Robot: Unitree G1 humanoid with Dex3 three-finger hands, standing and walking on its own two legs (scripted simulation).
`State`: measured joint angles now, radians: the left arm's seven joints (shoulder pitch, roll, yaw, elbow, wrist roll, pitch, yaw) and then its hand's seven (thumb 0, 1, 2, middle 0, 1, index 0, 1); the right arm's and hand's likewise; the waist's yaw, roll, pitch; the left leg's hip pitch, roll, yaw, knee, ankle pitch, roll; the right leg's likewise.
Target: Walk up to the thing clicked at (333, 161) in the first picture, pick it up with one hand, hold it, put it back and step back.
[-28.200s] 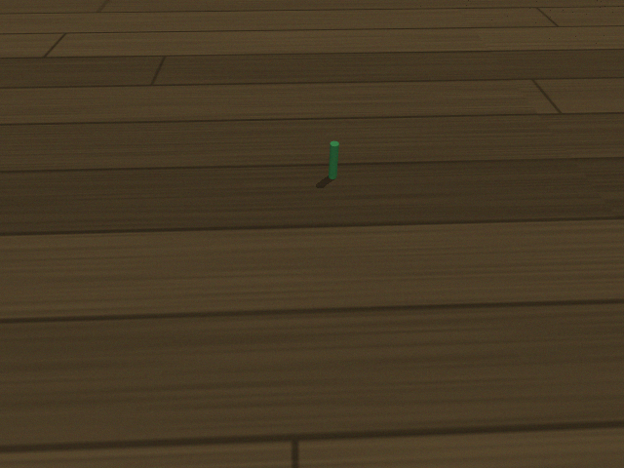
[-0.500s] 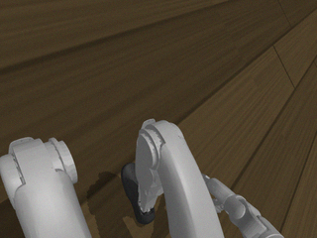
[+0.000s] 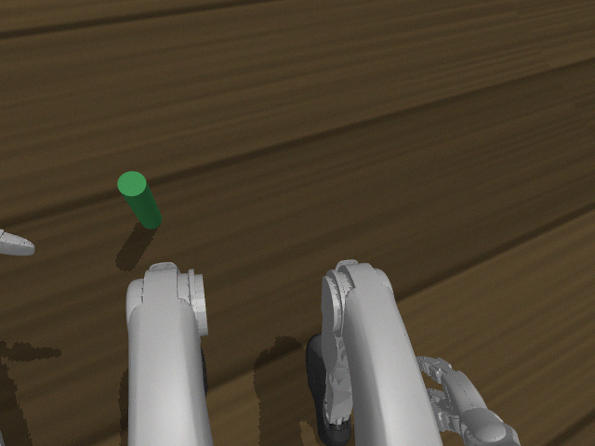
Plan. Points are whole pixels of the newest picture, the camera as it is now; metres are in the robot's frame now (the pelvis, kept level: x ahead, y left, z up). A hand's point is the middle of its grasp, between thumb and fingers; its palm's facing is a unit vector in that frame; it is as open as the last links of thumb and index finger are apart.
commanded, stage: home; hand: left
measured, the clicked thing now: (143, 204) +0.46 +0.25 -0.26
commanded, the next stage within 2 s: none
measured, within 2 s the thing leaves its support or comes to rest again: neither
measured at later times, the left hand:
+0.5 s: hand out of the picture +0.28 +0.28 +0.13, palm faces +0.26 -0.87 -0.42, open 17.5 cm
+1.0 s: hand out of the picture +0.23 +0.21 +0.30, palm faces +0.27 -0.91 -0.30, open 17.7 cm
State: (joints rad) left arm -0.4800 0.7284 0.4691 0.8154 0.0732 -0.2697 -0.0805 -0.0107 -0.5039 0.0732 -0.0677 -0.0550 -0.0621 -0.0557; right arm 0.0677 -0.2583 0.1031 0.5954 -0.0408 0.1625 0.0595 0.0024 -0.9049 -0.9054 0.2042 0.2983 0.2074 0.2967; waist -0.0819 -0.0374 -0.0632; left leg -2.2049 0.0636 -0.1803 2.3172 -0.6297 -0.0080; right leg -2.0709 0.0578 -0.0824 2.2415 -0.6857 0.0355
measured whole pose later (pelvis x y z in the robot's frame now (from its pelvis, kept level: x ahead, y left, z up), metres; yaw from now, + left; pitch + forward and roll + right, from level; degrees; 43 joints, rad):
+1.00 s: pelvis +0.09 +0.00 +0.35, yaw +10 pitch +10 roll -2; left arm 0.49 0.22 -0.02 -0.06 -0.02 0.28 0.17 -0.01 -0.58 0.03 -0.05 -0.04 -0.05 -0.04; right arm 0.28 -0.20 0.03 0.46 0.03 -0.05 -0.18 0.01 -0.90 -0.90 0.20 0.30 0.21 0.30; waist -0.04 0.04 -0.16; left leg -0.72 0.06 -0.03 1.02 -0.47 -0.02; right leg -0.63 0.00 -0.03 0.97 -0.50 0.02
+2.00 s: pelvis +0.08 -0.01 +0.36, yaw +10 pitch +7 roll -2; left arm 0.48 0.20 -0.01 -0.01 -0.01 0.25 0.13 -0.01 -0.56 0.05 -0.06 -0.05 -0.05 -0.05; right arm 0.28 -0.21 0.03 0.50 0.01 -0.14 -0.19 0.01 -0.90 -0.90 0.20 0.30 0.21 0.30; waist -0.02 0.03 -0.10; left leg -0.66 0.06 -0.04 0.96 -0.43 -0.04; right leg -0.58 0.00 -0.04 0.93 -0.48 0.00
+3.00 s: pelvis +0.09 -0.01 +0.36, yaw +10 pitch +7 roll -1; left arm 0.47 0.20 -0.01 0.00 -0.01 0.25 0.14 -0.01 -0.20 0.40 -0.17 -0.22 -0.16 -0.22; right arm 0.28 -0.21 0.03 0.51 0.00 -0.13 -0.19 0.01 -0.90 -0.90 0.20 0.30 0.21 0.30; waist -0.02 0.03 -0.10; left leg -0.65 0.06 -0.04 0.95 -0.42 -0.04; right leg -0.57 0.00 -0.04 0.93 -0.47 0.00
